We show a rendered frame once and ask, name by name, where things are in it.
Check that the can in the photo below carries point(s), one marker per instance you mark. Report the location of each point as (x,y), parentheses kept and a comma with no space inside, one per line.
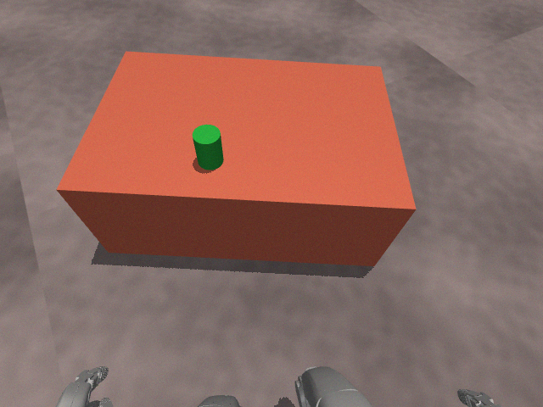
(207,142)

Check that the right robot hand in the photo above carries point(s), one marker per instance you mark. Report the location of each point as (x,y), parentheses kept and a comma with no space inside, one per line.
(474,399)

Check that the left robot hand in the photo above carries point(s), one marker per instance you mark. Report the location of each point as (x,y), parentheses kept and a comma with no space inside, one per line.
(77,394)

